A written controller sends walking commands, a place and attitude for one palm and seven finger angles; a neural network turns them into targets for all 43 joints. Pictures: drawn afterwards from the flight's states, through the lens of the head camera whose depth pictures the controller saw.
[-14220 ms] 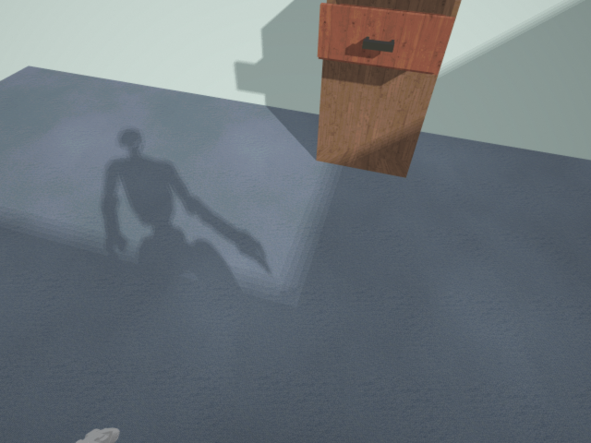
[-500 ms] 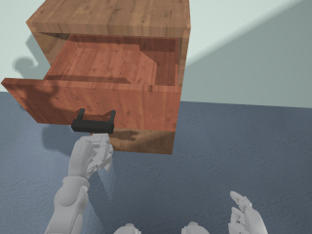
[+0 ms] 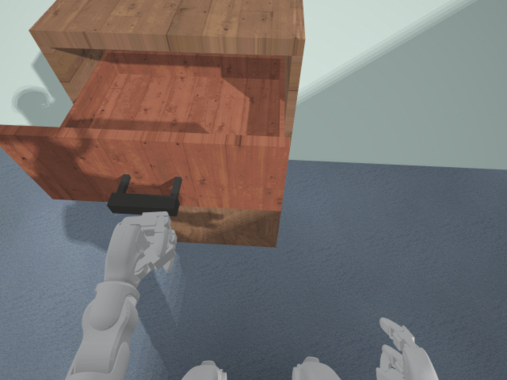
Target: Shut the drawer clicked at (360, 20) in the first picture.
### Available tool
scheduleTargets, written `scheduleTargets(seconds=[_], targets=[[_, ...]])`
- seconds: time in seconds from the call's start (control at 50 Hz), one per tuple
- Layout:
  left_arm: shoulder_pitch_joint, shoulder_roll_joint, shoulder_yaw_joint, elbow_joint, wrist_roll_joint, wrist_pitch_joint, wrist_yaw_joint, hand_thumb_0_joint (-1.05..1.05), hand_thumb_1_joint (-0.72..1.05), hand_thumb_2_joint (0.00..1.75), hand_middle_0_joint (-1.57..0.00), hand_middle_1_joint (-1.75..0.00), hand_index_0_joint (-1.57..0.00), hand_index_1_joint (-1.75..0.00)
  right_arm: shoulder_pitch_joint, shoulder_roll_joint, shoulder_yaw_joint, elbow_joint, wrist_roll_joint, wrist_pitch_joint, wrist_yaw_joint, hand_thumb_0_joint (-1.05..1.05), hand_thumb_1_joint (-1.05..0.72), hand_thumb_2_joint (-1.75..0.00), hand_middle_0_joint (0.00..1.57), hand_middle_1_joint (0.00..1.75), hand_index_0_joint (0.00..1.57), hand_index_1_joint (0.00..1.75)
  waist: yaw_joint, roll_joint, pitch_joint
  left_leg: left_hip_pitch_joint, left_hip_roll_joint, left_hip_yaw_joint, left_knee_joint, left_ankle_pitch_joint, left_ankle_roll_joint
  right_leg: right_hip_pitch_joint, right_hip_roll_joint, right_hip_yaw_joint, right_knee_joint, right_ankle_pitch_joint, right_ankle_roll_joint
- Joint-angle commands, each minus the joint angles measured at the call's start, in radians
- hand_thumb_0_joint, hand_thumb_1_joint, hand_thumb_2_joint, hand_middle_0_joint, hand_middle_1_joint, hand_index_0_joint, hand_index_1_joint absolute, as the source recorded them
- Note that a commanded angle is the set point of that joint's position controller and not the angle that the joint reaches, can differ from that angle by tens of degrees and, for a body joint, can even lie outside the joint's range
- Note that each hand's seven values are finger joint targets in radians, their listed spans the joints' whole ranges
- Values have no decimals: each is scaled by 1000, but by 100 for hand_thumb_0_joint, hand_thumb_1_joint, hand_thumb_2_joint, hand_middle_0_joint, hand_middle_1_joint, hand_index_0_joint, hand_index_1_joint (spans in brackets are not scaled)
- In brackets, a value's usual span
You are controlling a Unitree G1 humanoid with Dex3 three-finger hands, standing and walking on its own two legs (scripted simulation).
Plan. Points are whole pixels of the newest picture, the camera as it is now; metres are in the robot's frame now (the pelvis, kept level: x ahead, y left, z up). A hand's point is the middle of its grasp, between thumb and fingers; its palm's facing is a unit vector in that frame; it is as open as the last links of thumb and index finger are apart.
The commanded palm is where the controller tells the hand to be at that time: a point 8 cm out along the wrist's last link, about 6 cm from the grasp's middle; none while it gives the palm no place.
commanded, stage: push the drawer shut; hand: left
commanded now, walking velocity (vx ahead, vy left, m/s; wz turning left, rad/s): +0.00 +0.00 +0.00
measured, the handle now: (147, 193) +0.40 +0.19 +0.05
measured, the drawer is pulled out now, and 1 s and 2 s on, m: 0.22 0.13 0.02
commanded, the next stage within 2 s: none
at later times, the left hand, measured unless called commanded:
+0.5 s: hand (174, 231) +0.33 +0.14 +0.04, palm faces -0.06 -1.00 -0.06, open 3.0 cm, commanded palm +0.34 +0.19 +0.05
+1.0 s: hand (185, 190) +0.41 +0.13 +0.04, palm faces -0.05 -1.00 -0.06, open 3.2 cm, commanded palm +0.40 +0.18 +0.05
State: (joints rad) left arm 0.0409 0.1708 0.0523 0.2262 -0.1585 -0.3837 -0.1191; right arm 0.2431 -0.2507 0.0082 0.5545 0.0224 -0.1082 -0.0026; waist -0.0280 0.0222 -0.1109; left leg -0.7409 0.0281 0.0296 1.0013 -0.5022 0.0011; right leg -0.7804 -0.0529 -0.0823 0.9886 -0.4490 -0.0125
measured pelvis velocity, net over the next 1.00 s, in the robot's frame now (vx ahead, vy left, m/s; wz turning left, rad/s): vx -0.03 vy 0.00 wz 0.00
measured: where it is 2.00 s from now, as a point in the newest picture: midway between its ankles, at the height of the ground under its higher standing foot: outside the picture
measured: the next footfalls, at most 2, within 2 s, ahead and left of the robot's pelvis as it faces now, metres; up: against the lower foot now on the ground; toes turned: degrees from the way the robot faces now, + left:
none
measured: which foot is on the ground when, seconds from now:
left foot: down 0.00-1.00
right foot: down 0.00-1.00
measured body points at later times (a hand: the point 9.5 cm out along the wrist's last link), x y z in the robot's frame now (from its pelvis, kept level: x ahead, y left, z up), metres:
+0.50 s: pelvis -0.01 +0.00 +0.00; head +0.07 +0.00 +0.44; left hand +0.33 +0.19 +0.04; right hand +0.14 -0.24 -0.11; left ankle -0.01 +0.12 -0.68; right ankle +0.02 -0.11 -0.68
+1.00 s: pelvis -0.03 +0.00 -0.01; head +0.07 +0.00 +0.43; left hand +0.40 +0.18 +0.05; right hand +0.05 -0.25 -0.13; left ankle -0.01 +0.12 -0.68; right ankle +0.02 -0.11 -0.68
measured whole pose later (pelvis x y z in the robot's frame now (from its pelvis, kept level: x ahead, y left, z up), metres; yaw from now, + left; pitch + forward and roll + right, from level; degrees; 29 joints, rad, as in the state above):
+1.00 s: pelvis -0.03 +0.00 -0.01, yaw +0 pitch +17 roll +0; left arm -0.58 0.24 0.16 0.87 -0.11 -0.46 -0.09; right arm 0.30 -0.26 0.02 0.65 0.01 -0.06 -0.01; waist -0.09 0.02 -0.10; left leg -0.86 0.03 0.03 1.03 -0.47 0.01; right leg -0.89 -0.05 -0.08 1.00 -0.40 -0.01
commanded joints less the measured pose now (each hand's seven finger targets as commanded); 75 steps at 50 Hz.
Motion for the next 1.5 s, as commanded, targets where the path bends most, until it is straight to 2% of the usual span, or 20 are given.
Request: scheduleTargets(seconds=[0.0,0.06,0.18,0.22,0.26,0.5,0.58,0.68,0.76,0.8,0.82,0.88,0.92,1.0,1.04,1.12,1.26,1.28,1.44,1.48], targets=[[-161,92,50,-202,-18,-65,-7,0,90,90,-140,-160,-140,-160,-21,-117,-49,-139,1,-45,-10,0,-90,-90,20,30,20,30,-9,-28,-268,75,-34,-23,-139,282,13,247,33,51,-129,281,-5],[-266,99,40,-182,-10,-63,-1,0,90,90,-140,-160,-140,-160,-19,-122,-47,-124,1,-43,-15,0,-90,-90,20,30,20,30,-31,-28,-243,68,-30,-33,-131,261,14,204,34,48,-126,247,-5],[-346,111,64,-152,-8,-61,10,0,90,90,-140,-160,-140,-160,-4,-124,-50,-114,-2,-40,-18,0,-90,-90,20,30,20,30,-21,-19,-324,98,-31,-35,-124,316,11,226,33,47,-105,301,-7],[-385,96,47,-146,-12,-56,8,0,90,90,-140,-160,-140,-160,0,-121,-49,-104,-1,-38,-17,0,-90,-90,20,30,20,30,-35,-16,-325,108,-29,-37,-119,329,10,218,33,45,-106,319,-5],[-413,127,70,-116,-8,-57,14,0,90,90,-140,-160,-140,-160,3,-127,-48,-90,-2,-33,-22,0,-90,-90,20,30,20,30,-43,-48,-310,87,-27,-37,-116,311,13,216,34,48,-111,304,-2],[-725,95,16,19,5,-75,29,0,90,90,-140,-160,-140,-160,11,-132,-40,-47,5,-28,-29,0,-90,-90,20,30,20,30,-81,-2,-302,92,-29,-57,-132,177,14,128,37,47,-131,147,-5],[-803,136,57,87,7,-83,39,0,90,90,-140,-160,-140,-160,28,-138,-41,-35,3,-23,-32,0,-90,-90,20,30,20,30,-82,-25,-331,84,-30,-58,-134,171,15,142,41,51,-132,142,-4],[-899,114,47,180,16,-97,47,0,90,90,-140,-160,-140,-160,44,-138,-42,-22,0,-17,-25,0,-90,-90,20,30,20,30,-90,22,-330,99,-31,-59,-140,170,12,107,45,45,-128,140,-9],[-958,164,93,286,24,-113,53,0,90,90,-140,-160,-140,-160,59,-147,-42,-16,-4,-6,-22,0,-90,-90,20,30,20,30,-95,-31,-315,47,-32,-53,-144,115,17,114,47,54,-140,93,-5],[-1014,200,121,318,30,-126,51,0,90,90,-140,-160,-140,-160,68,-147,-40,-8,-5,1,-22,0,-90,-90,20,30,20,30,-91,5,-327,43,-35,-49,-143,119,15,120,46,60,-136,100,-9],[-1023,177,110,337,27,-129,49,0,90,90,-140,-160,-140,-160,70,-145,-41,-9,-6,4,-20,0,-90,-90,20,30,20,30,-97,5,-333,48,-36,-46,-141,123,16,116,45,59,-138,107,-7],[-1063,222,151,387,31,-142,47,0,90,90,-140,-160,-140,-160,94,-151,-44,-1,-11,12,-19,0,-90,-90,20,30,20,30,-98,-16,-366,41,-35,-45,-134,147,18,133,48,63,-132,132,-6],[-1095,192,133,411,29,-146,40,0,90,90,-140,-160,-140,-160,99,-147,-44,3,-12,17,-16,0,-90,-90,20,30,20,30,-105,5,-374,47,-35,-41,-130,155,17,122,48,62,-130,145,-6],[-1146,263,191,496,34,-152,33,0,90,90,-140,-160,-140,-160,128,-155,-43,15,-16,31,-15,0,-90,-90,20,30,20,30,-111,-22,-364,4,-35,-37,-122,152,21,133,51,70,-130,150,-4],[-1192,252,184,531,36,-157,28,0,90,90,-140,-160,-140,-160,138,-154,-43,19,-18,36,-15,0,-90,-90,20,30,20,30,-123,-19,-364,2,-35,-39,-118,150,22,116,53,69,-126,147,-4],[-1247,314,232,561,39,-164,17,0,90,90,-140,-160,-140,-160,164,-161,-45,27,-25,43,-13,0,-90,-90,20,30,20,30,-124,8,-412,9,-34,-39,-100,190,22,117,54,71,-109,191,-4],[-1300,292,217,620,43,-157,2,0,90,90,-140,-160,-140,-160,201,-163,-45,30,-32,63,-4,0,-90,-90,20,30,20,30,-146,30,-427,35,-28,-49,-81,251,22,67,64,58,-88,235,-5],[-1321,331,247,614,48,-161,6,0,90,90,-140,-160,-140,-160,211,-170,-47,35,-35,67,-4,0,-90,-90,20,30,20,30,-142,34,-445,41,-25,-54,-79,265,20,66,63,57,-81,242,-6],[-1374,368,268,653,63,-153,10,0,90,90,-140,-160,-140,-160,229,-170,-44,33,-40,89,1,0,-90,-90,20,30,20,30,-161,40,-446,13,-26,-47,-66,251,24,69,66,66,-90,238,-1],[-1402,414,298,658,69,-152,8,0,90,90,-140,-160,-140,-160,245,-176,-41,32,-43,93,-1,0,-90,-90,20,30,20,30,-165,36,-463,5,-27,-49,-61,262,26,82,69,69,-85,252,0]])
